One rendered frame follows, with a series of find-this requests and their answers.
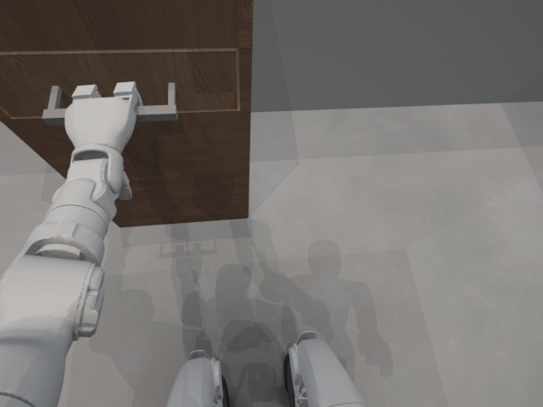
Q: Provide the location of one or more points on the left robot hand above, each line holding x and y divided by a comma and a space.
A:
91, 119

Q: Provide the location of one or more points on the cabinet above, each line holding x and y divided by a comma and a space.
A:
192, 169

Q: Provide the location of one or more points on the robot right shin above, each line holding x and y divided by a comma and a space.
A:
300, 394

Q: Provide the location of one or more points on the robot right thigh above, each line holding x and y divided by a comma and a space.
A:
327, 384

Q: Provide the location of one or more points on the left robot forearm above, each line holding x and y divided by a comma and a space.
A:
77, 222

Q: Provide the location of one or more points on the handle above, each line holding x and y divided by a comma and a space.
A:
55, 116

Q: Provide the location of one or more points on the left robot upper arm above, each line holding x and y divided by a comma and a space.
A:
46, 305

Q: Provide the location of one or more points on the drawer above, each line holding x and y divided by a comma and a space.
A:
205, 78

